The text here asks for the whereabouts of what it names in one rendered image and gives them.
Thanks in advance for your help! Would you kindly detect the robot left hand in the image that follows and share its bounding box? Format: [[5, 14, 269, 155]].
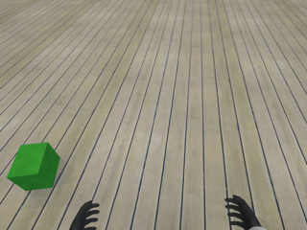
[[69, 200, 100, 230]]

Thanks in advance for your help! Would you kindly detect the carton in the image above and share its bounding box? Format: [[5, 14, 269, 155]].
[[7, 142, 60, 191]]

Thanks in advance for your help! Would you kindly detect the robot right hand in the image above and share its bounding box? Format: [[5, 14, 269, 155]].
[[224, 195, 262, 230]]

